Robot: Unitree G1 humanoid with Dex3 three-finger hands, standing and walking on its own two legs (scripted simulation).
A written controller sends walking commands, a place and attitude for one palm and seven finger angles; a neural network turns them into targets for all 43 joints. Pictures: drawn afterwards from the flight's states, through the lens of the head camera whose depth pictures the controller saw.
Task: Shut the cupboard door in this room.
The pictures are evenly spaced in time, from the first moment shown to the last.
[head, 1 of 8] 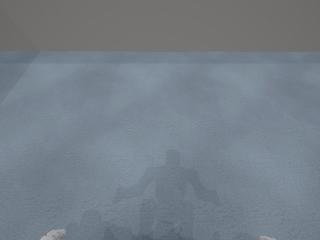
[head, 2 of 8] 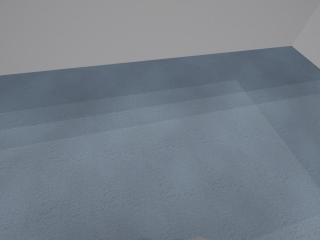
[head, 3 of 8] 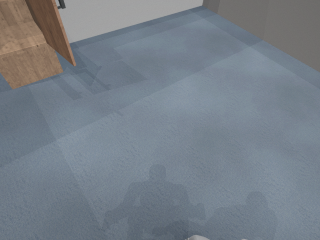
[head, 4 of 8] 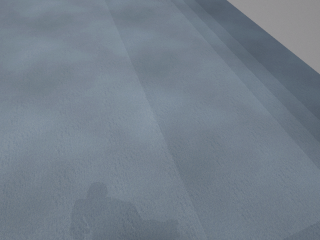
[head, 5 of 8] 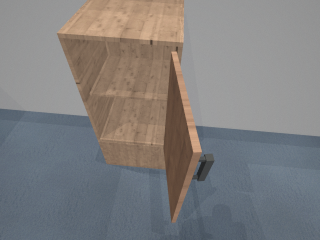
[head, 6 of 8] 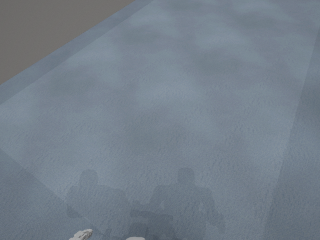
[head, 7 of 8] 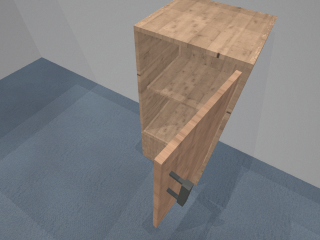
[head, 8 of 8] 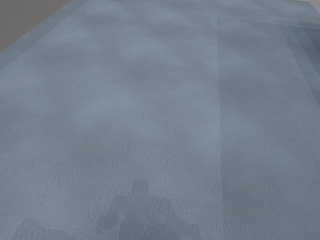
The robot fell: no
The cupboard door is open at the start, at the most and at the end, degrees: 99 100 66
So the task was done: no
